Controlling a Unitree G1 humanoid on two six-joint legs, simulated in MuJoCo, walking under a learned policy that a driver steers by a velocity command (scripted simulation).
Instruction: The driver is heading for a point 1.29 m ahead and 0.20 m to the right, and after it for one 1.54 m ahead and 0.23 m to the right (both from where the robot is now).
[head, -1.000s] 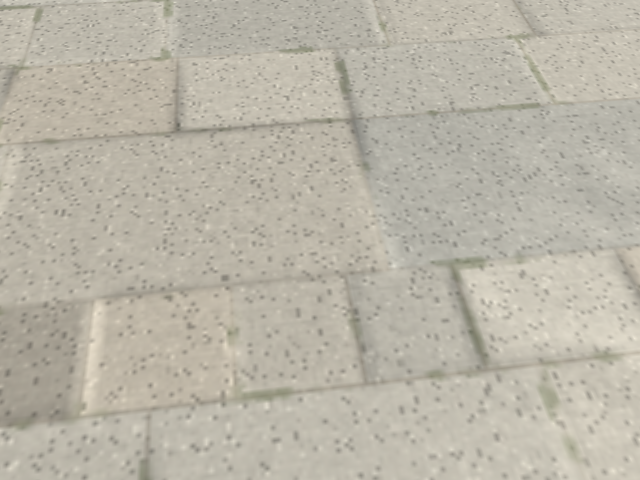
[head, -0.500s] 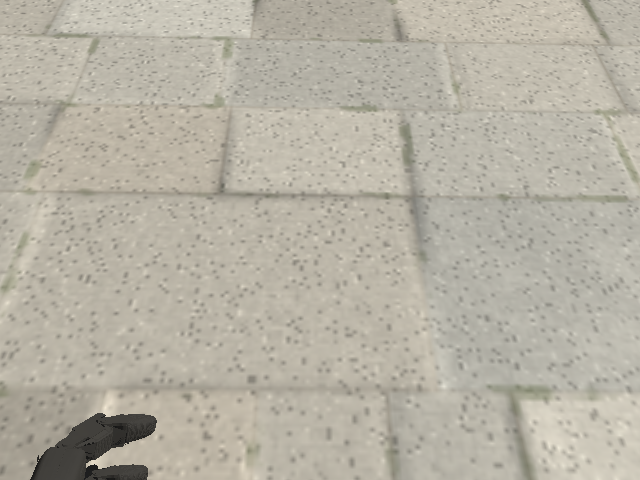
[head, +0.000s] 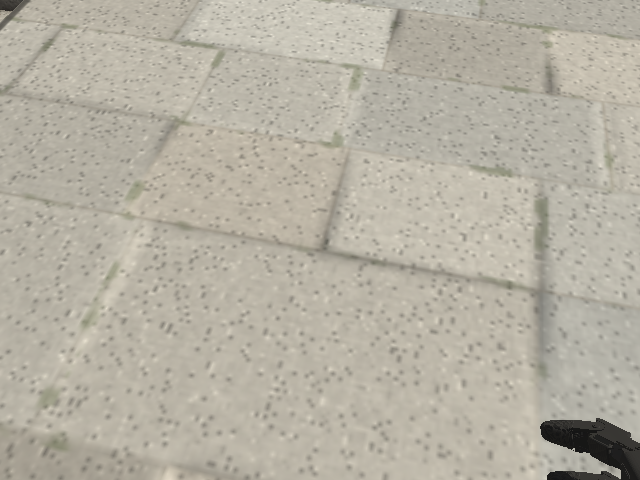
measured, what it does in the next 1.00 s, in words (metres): walks ahead: right foot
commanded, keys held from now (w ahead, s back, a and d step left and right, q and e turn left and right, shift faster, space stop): w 0.92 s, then w+e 0.08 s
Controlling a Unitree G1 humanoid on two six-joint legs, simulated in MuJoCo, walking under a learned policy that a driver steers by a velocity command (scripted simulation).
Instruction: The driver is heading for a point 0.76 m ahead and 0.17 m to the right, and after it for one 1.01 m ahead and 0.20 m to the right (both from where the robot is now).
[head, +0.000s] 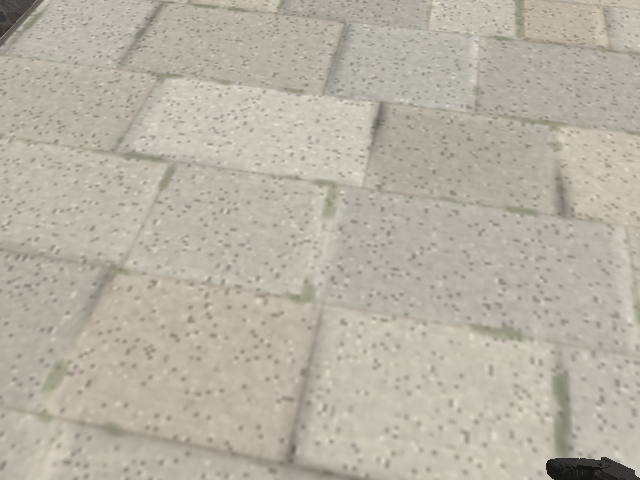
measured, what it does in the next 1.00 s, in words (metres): walks ahead, turning right: left foot, then right foot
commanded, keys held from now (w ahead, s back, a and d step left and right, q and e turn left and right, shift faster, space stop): w+e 0.82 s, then w+q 0.18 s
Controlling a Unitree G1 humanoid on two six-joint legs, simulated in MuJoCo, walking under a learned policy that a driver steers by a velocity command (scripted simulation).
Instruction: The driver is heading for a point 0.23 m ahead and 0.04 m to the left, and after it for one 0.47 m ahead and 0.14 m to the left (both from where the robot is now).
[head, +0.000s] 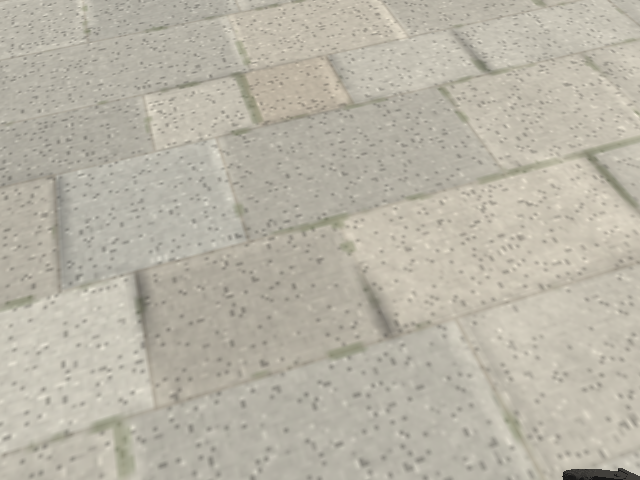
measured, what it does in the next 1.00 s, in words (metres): walks ahead, turning left: left foot, then right foot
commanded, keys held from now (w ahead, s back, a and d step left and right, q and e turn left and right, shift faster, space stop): w+q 0.36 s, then q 0.04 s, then no key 0.60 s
